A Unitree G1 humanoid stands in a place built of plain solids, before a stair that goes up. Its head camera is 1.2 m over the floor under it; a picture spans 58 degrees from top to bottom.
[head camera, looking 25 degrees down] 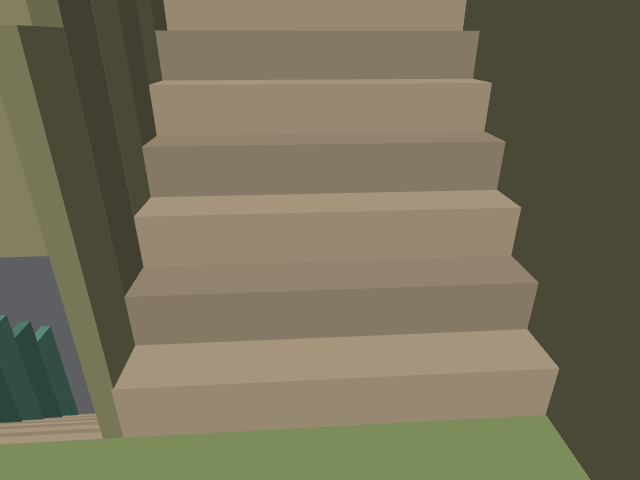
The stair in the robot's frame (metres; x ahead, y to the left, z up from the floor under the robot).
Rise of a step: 0.20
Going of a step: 0.21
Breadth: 1.44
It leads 4 degrees to the left of straight ahead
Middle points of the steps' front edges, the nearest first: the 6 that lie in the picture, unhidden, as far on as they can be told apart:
1.07 -0.08 0.21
1.29 -0.06 0.41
1.50 -0.05 0.62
1.71 -0.03 0.82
1.92 -0.02 1.03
2.13 -0.01 1.23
